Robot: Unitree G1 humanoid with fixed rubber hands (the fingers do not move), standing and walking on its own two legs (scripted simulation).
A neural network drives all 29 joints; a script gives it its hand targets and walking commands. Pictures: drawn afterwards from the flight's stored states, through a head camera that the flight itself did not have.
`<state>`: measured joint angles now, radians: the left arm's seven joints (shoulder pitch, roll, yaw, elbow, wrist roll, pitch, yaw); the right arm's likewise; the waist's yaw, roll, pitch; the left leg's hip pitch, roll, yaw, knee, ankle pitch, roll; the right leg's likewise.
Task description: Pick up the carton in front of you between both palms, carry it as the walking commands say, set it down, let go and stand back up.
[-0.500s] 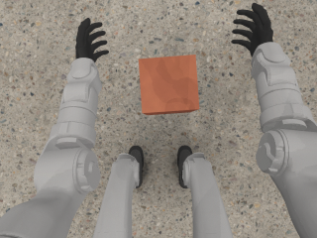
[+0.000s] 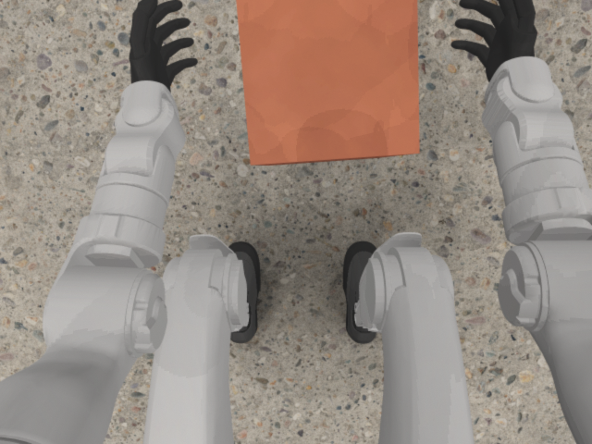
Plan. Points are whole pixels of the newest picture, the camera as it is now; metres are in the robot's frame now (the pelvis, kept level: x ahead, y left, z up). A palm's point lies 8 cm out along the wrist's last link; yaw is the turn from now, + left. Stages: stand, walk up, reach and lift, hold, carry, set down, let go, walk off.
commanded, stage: reach and lift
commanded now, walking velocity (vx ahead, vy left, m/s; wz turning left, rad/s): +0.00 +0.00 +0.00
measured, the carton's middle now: (323, 95) +0.50 -0.05 -0.32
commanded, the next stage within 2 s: none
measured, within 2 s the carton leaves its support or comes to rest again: leaves its support in 1.12 s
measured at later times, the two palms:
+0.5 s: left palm (185, 77) +0.52 +0.14 -0.25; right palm (453, 79) +0.51 -0.22 -0.26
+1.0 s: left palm (209, 78) +0.52 +0.11 -0.24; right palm (435, 70) +0.52 -0.19 -0.24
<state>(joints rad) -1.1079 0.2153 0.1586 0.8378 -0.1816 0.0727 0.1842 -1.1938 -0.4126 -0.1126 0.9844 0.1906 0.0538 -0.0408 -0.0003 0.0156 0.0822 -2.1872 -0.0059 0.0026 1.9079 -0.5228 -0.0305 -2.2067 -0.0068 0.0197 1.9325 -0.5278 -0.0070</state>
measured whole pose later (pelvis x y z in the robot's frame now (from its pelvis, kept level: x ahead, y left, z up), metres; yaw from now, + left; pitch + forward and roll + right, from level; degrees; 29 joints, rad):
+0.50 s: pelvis -0.01 +0.00 -0.08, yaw +0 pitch +37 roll +2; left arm -1.39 0.31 0.02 1.14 -0.34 0.00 0.17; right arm -1.38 -0.43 0.02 1.14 0.28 -0.01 -0.09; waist -0.01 0.05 0.34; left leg -2.28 -0.02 0.00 2.17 -0.54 -0.04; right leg -2.30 -0.02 0.02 2.20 -0.55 -0.02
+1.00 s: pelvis -0.02 +0.00 -0.07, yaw +0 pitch +38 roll +2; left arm -1.45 0.21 0.13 1.20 -0.22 -0.02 0.23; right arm -1.51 -0.35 0.03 1.29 0.23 -0.01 -0.10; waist -0.02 0.05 0.32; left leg -2.28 -0.03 0.00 2.13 -0.52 -0.04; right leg -2.29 -0.01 0.02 2.16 -0.52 -0.01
